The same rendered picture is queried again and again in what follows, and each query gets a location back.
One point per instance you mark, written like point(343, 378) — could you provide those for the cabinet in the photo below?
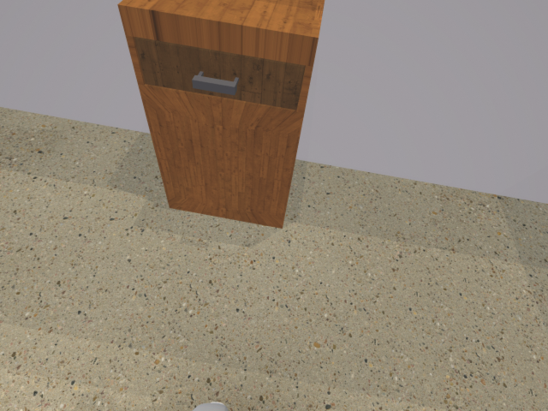
point(221, 156)

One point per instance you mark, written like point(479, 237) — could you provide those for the drawer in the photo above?
point(261, 81)

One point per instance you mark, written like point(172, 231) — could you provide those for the handle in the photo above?
point(214, 85)

